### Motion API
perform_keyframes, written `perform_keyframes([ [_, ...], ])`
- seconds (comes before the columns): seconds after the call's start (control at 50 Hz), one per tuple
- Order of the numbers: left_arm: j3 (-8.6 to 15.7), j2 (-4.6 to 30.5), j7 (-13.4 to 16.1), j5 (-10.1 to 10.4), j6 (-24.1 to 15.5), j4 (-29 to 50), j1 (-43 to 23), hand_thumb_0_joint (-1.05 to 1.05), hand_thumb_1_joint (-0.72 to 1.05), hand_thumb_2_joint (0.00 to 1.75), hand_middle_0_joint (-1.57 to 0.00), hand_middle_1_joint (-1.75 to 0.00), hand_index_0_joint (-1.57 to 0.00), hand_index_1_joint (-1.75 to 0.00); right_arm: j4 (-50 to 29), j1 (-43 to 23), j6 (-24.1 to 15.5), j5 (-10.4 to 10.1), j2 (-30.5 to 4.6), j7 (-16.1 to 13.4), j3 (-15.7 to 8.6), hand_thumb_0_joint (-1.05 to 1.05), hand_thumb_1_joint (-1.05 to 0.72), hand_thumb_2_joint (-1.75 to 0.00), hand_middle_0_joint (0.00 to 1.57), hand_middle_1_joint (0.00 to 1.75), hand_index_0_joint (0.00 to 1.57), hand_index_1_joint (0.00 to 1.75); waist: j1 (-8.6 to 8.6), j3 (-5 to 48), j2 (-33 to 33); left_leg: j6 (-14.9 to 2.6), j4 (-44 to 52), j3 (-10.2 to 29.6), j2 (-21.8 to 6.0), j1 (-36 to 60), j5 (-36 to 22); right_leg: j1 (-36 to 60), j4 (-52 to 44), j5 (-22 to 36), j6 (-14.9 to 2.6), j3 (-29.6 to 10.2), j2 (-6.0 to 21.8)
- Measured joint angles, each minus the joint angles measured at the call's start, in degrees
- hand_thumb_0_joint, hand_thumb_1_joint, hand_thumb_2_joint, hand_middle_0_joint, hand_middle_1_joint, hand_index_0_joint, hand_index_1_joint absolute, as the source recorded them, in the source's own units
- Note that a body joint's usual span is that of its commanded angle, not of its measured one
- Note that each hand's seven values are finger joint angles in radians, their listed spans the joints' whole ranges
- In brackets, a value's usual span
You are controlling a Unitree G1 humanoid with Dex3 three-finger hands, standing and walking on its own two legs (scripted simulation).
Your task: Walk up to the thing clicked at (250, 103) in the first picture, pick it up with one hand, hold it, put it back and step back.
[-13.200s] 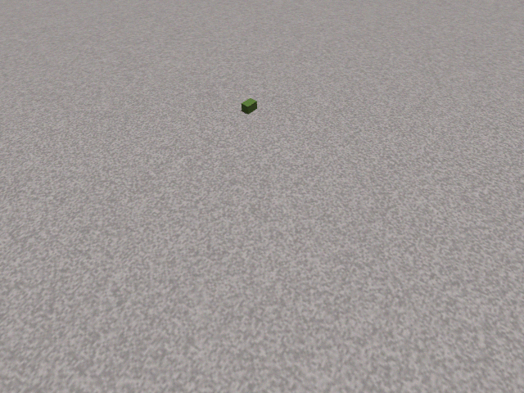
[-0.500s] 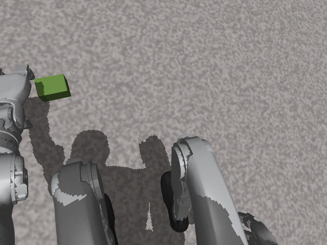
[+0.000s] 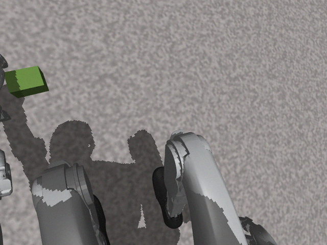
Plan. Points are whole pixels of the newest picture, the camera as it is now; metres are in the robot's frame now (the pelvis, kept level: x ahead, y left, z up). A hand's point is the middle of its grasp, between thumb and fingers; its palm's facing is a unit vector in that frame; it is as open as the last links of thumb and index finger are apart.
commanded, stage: rise first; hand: left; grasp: from above
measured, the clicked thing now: (27, 82) +0.56 +0.26 -0.31
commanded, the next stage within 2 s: approach in 1.78 s
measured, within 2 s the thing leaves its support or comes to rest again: neither
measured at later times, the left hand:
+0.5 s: hand out of the picture +0.50 +0.29 -0.19, palm faces -0.45 -0.08 -0.89, open 13.6 cm
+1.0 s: hand out of the picture +0.51 +0.30 -0.19, palm faces -0.45 -0.08 -0.89, open 13.5 cm
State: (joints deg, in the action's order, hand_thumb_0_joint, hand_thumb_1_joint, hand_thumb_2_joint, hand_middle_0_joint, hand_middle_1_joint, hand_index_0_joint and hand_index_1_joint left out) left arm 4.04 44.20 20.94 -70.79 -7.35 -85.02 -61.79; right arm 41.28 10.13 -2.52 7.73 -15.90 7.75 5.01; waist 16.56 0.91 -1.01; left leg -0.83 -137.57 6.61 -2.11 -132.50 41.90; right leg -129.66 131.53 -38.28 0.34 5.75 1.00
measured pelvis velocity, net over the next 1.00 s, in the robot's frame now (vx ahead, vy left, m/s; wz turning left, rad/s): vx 0.00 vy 0.00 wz -0.04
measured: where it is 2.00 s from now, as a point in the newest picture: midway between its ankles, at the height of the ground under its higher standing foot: (135, 222)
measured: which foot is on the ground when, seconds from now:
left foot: down 0.00-1.00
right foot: down 0.00-1.00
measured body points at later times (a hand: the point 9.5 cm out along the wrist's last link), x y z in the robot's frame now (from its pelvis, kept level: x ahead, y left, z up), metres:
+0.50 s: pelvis -0.01 +0.00 -0.02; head +0.26 +0.07 +0.34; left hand +0.52 +0.29 -0.14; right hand +0.01 -0.27 -0.10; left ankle +0.06 +0.12 -0.30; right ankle +0.10 -0.12 -0.30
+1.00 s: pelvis +0.00 +0.00 -0.02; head +0.27 +0.09 +0.33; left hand +0.53 +0.30 -0.14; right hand +0.01 -0.26 -0.09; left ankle +0.06 +0.12 -0.30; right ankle +0.10 -0.12 -0.30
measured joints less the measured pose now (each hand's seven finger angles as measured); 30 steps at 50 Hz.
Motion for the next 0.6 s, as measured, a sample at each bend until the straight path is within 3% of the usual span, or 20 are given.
perform_keyframes([
  [0.6, 0.2, 5.6, -0.9, -0.9, -0.5, -4.0, -4.1, 0.00, -0.44, 0.92, -0.10, -1.09, -0.15, -1.04, -2.0, 0.8, -0.3, 0.7, -0.8, 0.4, 4.2, 0.00, -0.92, -0.90, 0.20, 0.30, 0.20, 0.30, 2.88, -2.3, -0.4, -0.12, -3.0, 1.3, 0.2, -2.5, -1.1, -1.8, 2.0, 1.4, 0.25, 1.0, -0.2],
])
